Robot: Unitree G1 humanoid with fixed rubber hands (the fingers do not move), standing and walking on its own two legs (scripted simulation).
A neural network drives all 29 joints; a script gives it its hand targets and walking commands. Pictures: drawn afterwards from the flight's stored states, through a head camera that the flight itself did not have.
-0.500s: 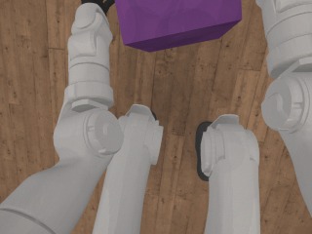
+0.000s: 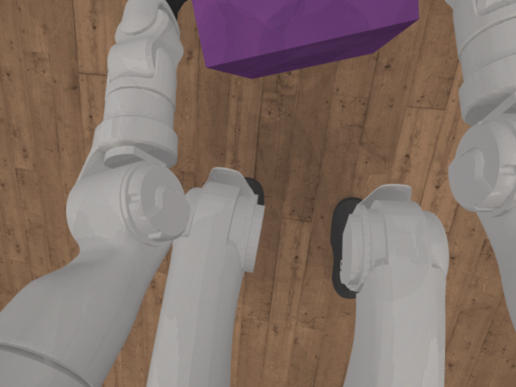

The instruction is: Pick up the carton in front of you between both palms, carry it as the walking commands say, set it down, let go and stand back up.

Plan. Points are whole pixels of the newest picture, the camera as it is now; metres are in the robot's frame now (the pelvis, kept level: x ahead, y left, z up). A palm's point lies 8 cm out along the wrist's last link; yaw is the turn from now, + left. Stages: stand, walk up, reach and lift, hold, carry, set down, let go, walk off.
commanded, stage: set down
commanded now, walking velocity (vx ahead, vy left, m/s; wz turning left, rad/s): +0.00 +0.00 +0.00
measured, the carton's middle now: out of the picture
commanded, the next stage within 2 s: let go in 1.22 s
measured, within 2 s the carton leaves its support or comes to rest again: neither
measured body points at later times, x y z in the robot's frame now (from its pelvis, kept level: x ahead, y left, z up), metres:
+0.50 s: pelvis -0.01 +0.01 +0.04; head +0.34 -0.01 +0.31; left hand +0.53 +0.21 -0.08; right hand +0.61 -0.17 -0.07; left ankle +0.12 +0.12 -0.34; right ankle +0.09 -0.10 -0.34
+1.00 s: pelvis +0.01 +0.00 +0.17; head +0.35 -0.04 +0.47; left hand +0.53 +0.20 +0.07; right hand +0.61 -0.19 +0.06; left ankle +0.12 +0.12 -0.34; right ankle +0.09 -0.10 -0.34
